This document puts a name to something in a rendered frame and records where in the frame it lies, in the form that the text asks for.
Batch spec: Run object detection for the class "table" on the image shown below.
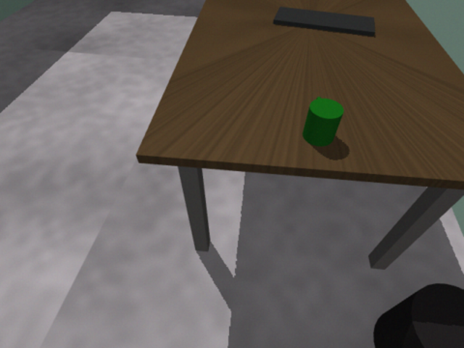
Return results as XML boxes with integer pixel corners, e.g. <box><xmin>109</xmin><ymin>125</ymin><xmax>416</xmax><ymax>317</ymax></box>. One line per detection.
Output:
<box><xmin>136</xmin><ymin>0</ymin><xmax>464</xmax><ymax>270</ymax></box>

